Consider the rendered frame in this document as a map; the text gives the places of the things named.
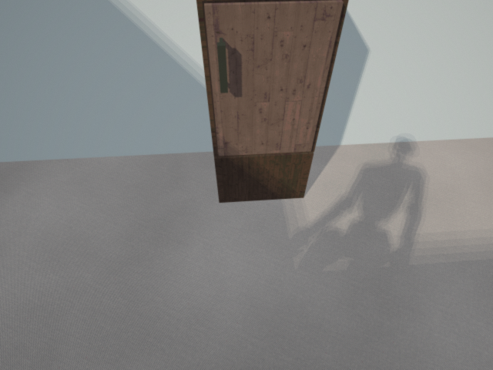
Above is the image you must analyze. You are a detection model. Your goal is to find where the handle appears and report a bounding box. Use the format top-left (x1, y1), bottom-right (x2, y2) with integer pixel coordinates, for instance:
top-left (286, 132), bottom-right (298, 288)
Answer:
top-left (217, 38), bottom-right (228, 93)

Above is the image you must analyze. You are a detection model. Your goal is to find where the cupboard door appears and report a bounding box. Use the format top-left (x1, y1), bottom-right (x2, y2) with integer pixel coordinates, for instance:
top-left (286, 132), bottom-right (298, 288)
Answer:
top-left (204, 0), bottom-right (344, 156)

